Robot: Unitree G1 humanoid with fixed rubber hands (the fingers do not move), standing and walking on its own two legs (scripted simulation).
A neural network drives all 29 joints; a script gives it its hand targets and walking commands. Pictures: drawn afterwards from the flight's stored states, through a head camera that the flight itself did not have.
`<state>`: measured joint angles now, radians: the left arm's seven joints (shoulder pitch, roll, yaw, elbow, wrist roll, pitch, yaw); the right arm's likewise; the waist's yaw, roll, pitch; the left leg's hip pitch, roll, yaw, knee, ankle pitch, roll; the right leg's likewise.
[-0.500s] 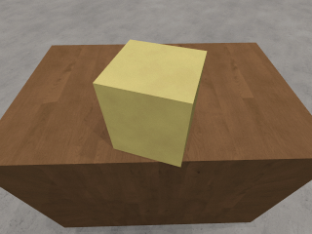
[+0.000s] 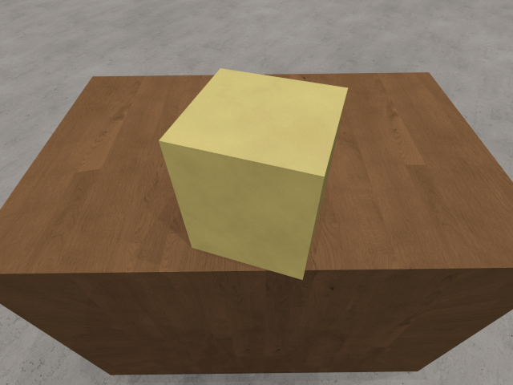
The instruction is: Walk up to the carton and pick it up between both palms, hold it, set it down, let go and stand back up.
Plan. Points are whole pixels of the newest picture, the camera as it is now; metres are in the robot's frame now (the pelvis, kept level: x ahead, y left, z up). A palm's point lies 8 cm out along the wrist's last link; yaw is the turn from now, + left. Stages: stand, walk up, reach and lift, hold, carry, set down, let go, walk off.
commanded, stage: stand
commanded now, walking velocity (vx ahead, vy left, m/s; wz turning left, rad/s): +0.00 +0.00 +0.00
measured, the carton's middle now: (262, 175) +0.44 +0.01 +0.10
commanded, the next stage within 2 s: walk up in 0.44 s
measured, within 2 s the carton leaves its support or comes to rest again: neither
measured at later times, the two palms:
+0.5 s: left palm out of the picture +0.08 +0.29 -0.13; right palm out of the picture +0.09 -0.28 -0.12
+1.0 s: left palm out of the picture +0.06 +0.40 -0.15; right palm out of the picture +0.11 -0.25 -0.13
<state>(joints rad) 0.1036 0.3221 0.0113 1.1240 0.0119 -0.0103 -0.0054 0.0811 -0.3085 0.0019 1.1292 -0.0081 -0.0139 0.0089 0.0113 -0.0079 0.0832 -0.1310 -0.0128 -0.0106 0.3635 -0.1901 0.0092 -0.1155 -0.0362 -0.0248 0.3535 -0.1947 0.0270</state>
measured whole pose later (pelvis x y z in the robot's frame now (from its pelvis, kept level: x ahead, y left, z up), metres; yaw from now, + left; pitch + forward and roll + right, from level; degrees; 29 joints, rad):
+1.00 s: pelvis +0.05 +0.06 -0.03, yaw +3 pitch -4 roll +0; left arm 0.27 0.44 0.06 1.00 0.01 0.02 0.02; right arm 0.22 -0.38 -0.08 0.98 -0.03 0.00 0.04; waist 0.00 -0.04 0.14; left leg -0.33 -0.01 0.04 0.72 -0.33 0.04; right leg -0.29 -0.02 0.11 1.02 -0.54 -0.02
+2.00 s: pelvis +0.04 +0.03 -0.04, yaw -1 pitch -4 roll +0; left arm 0.12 0.35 0.05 0.97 0.03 0.03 -0.04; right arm 0.18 -0.39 -0.04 1.03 0.00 -0.02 -0.02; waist -0.02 -0.02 0.15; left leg -0.35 0.00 -0.02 0.84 -0.53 0.03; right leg -0.38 0.04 0.01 0.77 -0.33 -0.04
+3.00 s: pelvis +0.06 +0.01 -0.02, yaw -2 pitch -2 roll +0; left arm 0.09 0.36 0.04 1.03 0.00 0.02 -0.03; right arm 0.12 -0.35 0.01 1.07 0.00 -0.04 -0.02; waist -0.01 -0.02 0.08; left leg -0.21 0.03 -0.03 0.58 -0.33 -0.04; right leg -0.25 0.04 0.01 0.59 -0.29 -0.03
